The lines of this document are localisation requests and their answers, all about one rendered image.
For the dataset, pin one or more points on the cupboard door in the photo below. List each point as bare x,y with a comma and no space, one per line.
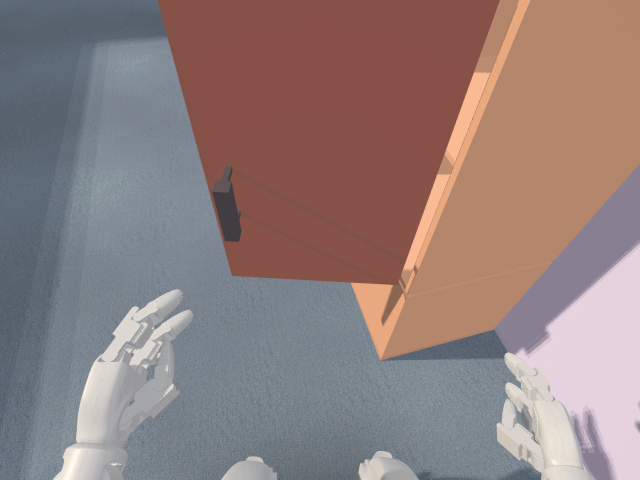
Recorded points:
335,116

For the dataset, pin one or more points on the right robot thigh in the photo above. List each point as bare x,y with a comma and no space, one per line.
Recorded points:
384,468

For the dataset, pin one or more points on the handle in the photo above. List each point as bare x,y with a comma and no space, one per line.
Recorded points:
226,207

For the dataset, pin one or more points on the robot right hand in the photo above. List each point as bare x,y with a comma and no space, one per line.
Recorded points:
543,415

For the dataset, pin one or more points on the robot left forearm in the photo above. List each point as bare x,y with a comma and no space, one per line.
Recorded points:
85,461

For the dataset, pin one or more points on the robot left hand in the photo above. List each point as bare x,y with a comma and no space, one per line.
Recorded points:
105,415

